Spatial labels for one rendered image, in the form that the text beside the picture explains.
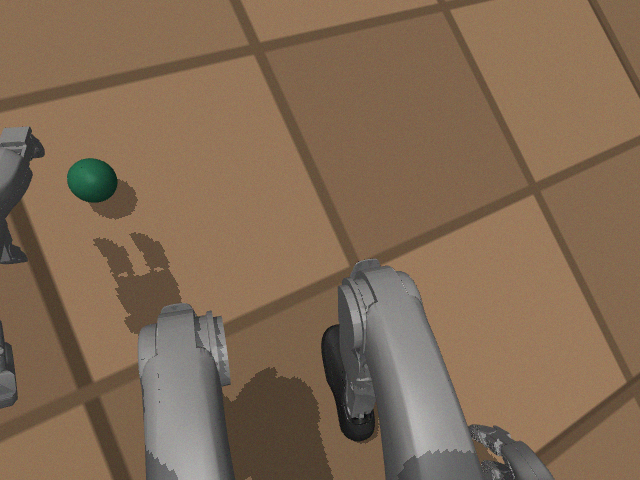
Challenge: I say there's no right robot hand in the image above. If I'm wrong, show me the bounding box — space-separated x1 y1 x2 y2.
468 425 555 480

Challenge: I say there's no right robot foot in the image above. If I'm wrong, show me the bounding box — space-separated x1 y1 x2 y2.
321 324 375 441

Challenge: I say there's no left robot hand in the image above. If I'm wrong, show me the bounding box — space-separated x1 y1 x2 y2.
0 126 45 264

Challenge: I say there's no left robot arm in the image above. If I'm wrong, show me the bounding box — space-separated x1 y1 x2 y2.
0 214 18 409

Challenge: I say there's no ball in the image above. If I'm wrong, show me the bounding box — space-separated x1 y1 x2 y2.
67 158 118 203

